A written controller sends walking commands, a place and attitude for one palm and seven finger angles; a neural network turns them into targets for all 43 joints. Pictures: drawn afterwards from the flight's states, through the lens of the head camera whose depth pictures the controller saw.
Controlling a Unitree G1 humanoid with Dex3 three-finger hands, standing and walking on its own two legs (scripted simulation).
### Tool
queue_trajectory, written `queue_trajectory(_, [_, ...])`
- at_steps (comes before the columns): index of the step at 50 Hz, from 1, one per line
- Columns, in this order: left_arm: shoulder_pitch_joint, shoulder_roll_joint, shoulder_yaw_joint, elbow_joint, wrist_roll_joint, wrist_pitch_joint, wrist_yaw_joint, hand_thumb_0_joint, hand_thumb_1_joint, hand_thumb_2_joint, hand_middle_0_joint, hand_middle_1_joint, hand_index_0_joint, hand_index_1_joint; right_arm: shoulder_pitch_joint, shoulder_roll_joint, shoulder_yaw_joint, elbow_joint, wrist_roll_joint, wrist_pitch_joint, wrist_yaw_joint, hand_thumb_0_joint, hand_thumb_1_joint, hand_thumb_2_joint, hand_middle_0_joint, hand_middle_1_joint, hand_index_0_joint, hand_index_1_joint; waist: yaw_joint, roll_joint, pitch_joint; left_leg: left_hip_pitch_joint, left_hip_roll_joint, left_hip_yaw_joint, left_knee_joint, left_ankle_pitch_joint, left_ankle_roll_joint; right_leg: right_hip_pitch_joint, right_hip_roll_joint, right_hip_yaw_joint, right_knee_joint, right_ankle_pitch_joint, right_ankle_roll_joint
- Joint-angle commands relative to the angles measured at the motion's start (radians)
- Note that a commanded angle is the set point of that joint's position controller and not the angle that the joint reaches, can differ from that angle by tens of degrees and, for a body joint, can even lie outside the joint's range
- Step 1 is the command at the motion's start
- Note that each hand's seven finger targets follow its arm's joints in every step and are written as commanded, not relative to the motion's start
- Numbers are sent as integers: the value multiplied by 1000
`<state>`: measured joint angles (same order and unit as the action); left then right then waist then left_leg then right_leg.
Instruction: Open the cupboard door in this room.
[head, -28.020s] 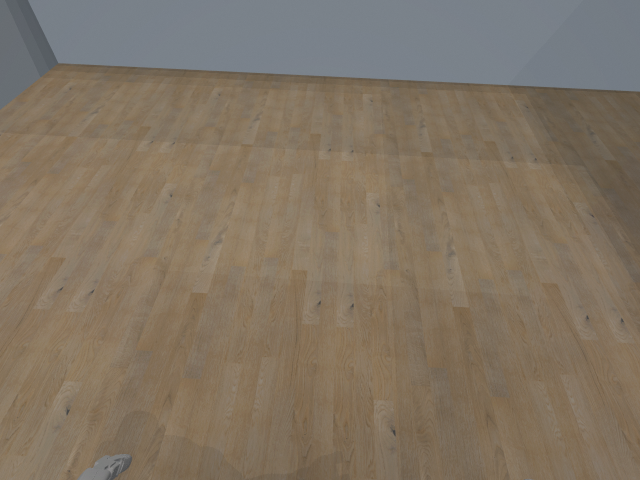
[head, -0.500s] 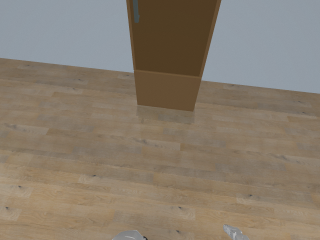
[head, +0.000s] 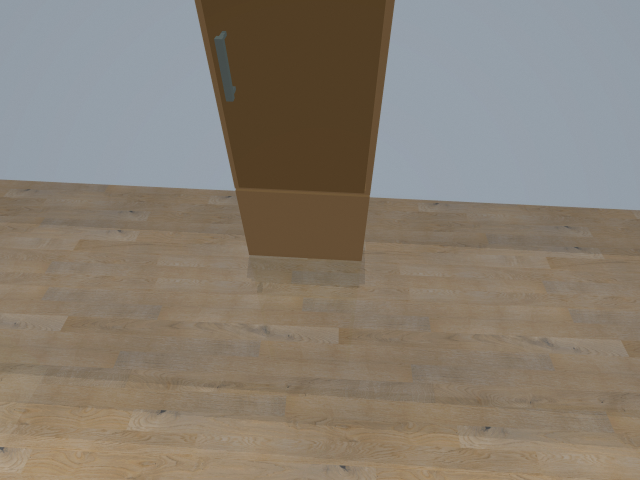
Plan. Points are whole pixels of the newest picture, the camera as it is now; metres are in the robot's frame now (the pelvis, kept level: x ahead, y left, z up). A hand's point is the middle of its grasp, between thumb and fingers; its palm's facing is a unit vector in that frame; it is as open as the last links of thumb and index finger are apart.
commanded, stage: stand and wait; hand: left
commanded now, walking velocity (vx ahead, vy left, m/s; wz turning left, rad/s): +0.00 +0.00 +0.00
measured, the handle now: (226, 67) +1.03 +0.29 +0.04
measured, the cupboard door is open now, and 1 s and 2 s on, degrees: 0 0 0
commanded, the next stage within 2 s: look at it before walking up in 0.40 s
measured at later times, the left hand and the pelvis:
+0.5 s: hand out of the picture -0.02 +0.14 -0.18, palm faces +0.05 -0.99 -0.14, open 7.4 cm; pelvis +0.01 +0.00 +0.00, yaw +0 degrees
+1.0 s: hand out of the picture -0.02 +0.18 -0.18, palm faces +0.03 -0.99 -0.16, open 7.4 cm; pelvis +0.00 +0.02 +0.00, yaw +0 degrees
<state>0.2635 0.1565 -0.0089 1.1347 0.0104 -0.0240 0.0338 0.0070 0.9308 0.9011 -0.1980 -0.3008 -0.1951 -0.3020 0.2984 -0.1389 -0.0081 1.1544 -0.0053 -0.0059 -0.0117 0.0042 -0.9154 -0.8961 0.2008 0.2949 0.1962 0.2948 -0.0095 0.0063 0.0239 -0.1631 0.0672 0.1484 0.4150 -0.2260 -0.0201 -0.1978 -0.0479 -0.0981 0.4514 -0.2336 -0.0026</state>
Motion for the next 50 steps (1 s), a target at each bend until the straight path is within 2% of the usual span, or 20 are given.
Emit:
queue_trajectory(1, [84,87,18,-16,-8,-15,6,0,900,900,-200,-300,-200,-300,53,-67,-11,-19,-2,-21,-11,0,-900,-900,200,300,200,300,16,-27,-27,10,74,-82,-72,148,15,51,-101,93,-96,266,-10])
queue_trajectory(10, [109,57,14,3,-6,-10,12,0,900,900,-200,-300,-200,-300,79,-39,-13,5,0,-12,-19,0,-900,-900,200,300,200,300,13,-23,39,11,76,-76,-76,113,13,18,-94,86,-125,221,-11])
queue_trajectory(16, [121,46,13,6,-3,-10,13,0,900,900,-200,-300,-200,-300,84,-37,-15,4,-1,-11,-21,0,-900,-900,200,300,200,300,5,-30,44,17,75,-76,-76,97,14,7,-89,91,-132,197,-11])
queue_trajectory(22, [136,37,12,7,-1,-10,14,0,900,900,-200,-300,-200,-300,75,-36,-17,1,0,-13,-23,0,-900,-900,200,300,200,300,8,-19,64,17,76,-80,-79,100,17,-5,-87,89,-135,188,-9])
queue_trajectory(26, [142,35,10,10,0,-8,14,0,900,900,-200,-300,-200,-300,69,-38,-16,-4,0,-11,-21,0,-900,-900,200,300,200,300,10,-10,92,7,72,-81,-88,61,18,-27,-85,91,-148,122,-6])
queue_trajectory(41, [140,40,13,0,1,-7,12,0,900,900,-200,-300,-200,-300,82,-54,-21,-15,0,-22,-20,0,-900,-900,200,300,200,300,11,-13,52,1,75,-96,-101,55,30,2,-82,90,-134,116,-2])
queue_trajectory(50, [138,41,15,-4,4,-2,13,0,900,900,-200,-300,-200,-300,89,-57,-24,-16,1,-25,-19,0,-900,-900,200,300,200,300,12,-10,72,-22,77,-106,-121,22,37,-6,-80,85,-122,97,4])
